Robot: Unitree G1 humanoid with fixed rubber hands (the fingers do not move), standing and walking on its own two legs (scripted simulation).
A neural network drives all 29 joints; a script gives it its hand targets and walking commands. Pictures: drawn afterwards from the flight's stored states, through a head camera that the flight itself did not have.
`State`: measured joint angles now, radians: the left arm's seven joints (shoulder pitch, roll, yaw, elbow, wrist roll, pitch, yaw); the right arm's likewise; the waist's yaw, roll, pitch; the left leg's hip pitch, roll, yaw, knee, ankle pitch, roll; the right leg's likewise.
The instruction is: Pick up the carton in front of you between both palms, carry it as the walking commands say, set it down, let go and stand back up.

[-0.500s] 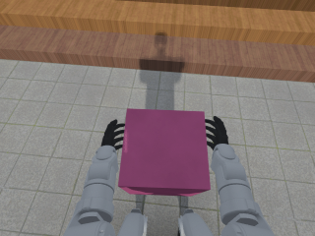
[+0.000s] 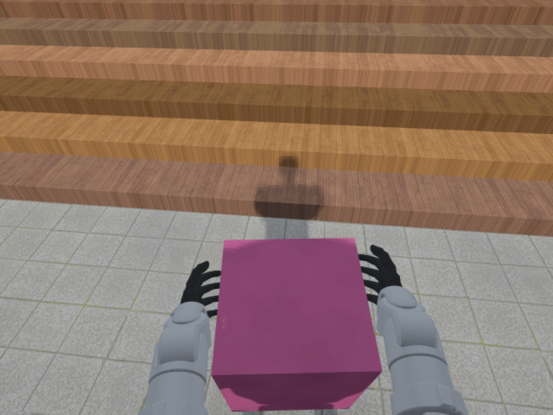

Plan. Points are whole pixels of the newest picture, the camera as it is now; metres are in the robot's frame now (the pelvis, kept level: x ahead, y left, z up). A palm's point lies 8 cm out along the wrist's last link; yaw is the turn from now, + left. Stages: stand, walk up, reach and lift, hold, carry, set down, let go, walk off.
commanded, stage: reach and lift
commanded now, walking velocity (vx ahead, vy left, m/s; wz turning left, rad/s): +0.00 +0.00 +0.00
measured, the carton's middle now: (290, 329) +0.30 +0.00 -0.06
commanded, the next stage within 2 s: hold in 1.02 s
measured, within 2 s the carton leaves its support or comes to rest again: neither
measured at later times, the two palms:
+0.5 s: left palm (189, 304) +0.29 +0.15 +0.03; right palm (388, 290) +0.30 -0.15 +0.04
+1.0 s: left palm (190, 300) +0.29 +0.15 +0.04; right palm (391, 283) +0.30 -0.15 +0.06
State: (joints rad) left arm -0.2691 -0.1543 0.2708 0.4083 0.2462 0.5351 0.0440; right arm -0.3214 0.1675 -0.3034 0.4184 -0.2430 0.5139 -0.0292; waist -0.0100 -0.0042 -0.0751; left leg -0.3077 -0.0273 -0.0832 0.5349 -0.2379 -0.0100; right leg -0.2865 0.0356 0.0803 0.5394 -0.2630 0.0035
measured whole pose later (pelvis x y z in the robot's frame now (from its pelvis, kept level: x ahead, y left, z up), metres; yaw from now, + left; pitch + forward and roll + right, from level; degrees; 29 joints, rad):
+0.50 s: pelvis -0.01 +0.00 +0.01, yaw -1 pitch -5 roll +0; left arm -0.34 -0.17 0.32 0.39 0.32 0.62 0.01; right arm -0.38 0.19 -0.36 0.41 -0.33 0.58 0.01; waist 0.00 0.00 0.02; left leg -0.17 -0.03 -0.07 0.44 -0.19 -0.01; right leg -0.15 0.03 0.10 0.45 -0.21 0.01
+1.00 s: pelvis +0.01 +0.00 +0.01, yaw +0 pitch -6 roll +0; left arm -0.28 -0.16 0.24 0.31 0.31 0.70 0.01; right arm -0.33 0.17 -0.28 0.35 -0.31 0.65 0.00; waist 0.00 -0.01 0.02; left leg -0.08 -0.02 -0.08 0.37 -0.18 -0.01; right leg -0.07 0.03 0.09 0.38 -0.21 0.00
